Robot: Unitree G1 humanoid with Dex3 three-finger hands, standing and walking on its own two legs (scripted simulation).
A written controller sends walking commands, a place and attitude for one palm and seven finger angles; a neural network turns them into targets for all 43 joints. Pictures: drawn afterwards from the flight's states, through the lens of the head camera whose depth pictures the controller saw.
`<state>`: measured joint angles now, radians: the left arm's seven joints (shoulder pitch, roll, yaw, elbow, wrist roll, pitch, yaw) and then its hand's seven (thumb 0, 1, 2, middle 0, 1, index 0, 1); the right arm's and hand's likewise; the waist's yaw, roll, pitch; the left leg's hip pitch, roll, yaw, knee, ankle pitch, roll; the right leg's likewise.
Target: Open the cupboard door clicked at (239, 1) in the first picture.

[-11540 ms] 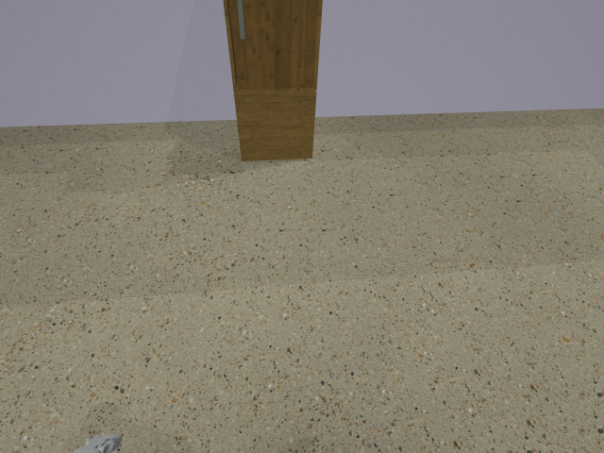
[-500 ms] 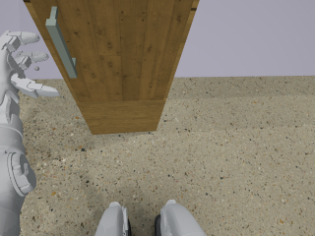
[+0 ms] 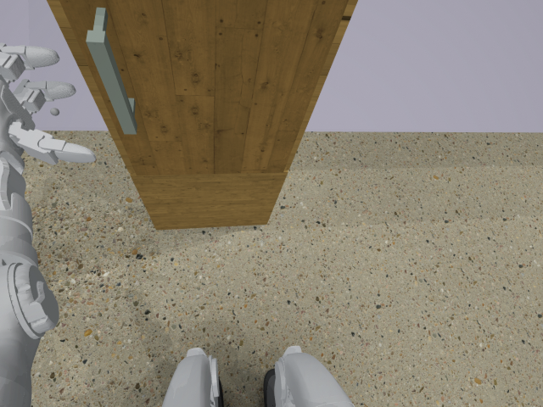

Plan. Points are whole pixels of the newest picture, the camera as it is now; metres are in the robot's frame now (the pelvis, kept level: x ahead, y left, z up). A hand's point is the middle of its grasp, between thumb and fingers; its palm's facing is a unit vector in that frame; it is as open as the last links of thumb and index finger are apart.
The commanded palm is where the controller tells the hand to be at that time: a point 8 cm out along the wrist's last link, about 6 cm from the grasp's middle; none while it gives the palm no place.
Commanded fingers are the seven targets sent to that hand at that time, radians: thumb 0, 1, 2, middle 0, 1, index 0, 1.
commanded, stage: move the hooked fingers beside the handle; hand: left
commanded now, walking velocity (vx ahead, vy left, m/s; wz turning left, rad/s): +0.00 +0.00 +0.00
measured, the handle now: (117, 79) +0.56 +0.19 +0.06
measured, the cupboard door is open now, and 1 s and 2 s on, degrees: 0 0 0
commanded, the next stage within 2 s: slide the fingers in behind the handle in 0.40 s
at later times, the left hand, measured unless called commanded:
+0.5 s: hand (61, 112) +0.49 +0.25 +0.06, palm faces +0.08 -1.00 -0.02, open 13.9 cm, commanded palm +0.48 +0.27 +0.06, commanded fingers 0.00 -0.50 0.30 -0.30 -1.20 -0.30 -1.20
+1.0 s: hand (92, 114) +0.49 +0.22 +0.06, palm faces +0.05 -1.00 -0.01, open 14.0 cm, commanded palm +0.47 +0.24 +0.06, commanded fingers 0.00 -0.50 0.30 -0.30 -1.20 -0.30 -1.20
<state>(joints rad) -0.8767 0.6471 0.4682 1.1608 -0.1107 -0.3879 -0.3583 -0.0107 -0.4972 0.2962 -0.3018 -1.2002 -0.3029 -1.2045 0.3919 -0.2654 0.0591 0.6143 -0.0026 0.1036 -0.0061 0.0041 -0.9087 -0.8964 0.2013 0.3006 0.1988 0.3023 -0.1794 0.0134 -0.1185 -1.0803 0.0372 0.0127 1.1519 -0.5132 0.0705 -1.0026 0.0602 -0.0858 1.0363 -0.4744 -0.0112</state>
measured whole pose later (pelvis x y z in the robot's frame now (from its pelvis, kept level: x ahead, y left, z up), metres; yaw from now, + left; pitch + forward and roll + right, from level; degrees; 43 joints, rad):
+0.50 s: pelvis -0.01 +0.00 +0.00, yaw +0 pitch +24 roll -6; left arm -0.89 0.63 0.45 1.19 -0.10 -0.41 -0.32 -0.01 -0.50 0.30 -0.30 -1.20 -0.30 -1.20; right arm 0.38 -0.26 0.07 0.61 -0.01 0.11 0.00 0.00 -0.91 -0.90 0.20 0.30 0.20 0.30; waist -0.18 0.02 -0.11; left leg -1.08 0.03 0.01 1.16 -0.51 0.07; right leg -1.01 0.06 -0.08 1.06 -0.47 -0.01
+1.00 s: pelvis -0.01 -0.01 +0.00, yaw +0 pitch +24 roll -5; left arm -0.87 0.54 0.40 1.16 -0.11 -0.42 -0.27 -0.01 -0.50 0.30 -0.30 -1.20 -0.30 -1.20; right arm 0.38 -0.26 0.05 0.62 -0.01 0.10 0.01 0.00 -0.91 -0.90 0.20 0.30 0.20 0.30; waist -0.17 0.03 -0.12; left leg -1.07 0.03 0.01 1.16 -0.51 0.06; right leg -1.00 0.06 -0.08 1.06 -0.48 -0.02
